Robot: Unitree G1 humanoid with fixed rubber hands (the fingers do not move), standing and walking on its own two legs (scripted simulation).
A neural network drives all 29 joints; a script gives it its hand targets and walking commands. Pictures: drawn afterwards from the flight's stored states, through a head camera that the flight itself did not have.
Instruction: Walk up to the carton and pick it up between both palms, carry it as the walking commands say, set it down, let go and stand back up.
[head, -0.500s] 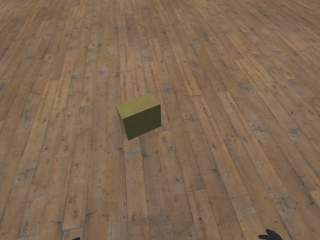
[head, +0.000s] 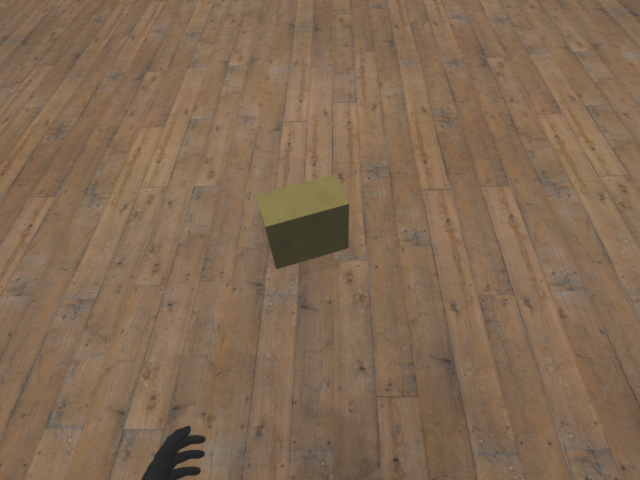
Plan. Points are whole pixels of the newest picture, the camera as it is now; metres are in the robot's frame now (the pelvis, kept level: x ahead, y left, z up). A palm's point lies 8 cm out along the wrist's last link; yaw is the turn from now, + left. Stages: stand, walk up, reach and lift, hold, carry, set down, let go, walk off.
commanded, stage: walk up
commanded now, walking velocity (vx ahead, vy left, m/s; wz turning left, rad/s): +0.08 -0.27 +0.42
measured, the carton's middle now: (304, 222) +1.01 +0.07 -0.64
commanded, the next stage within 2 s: none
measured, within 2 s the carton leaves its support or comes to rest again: neither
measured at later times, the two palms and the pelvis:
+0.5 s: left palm (189, 452) +0.20 +0.19 -0.10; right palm (610, 441) +0.18 -0.34 -0.08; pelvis +0.14 -0.07 +0.02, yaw +9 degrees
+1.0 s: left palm (226, 384) +0.28 +0.15 -0.08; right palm (486, 226) +0.55 -0.31 -0.12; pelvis +0.38 -0.10 +0.02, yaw +12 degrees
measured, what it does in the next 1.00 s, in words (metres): walks ahead: left foot, then right foot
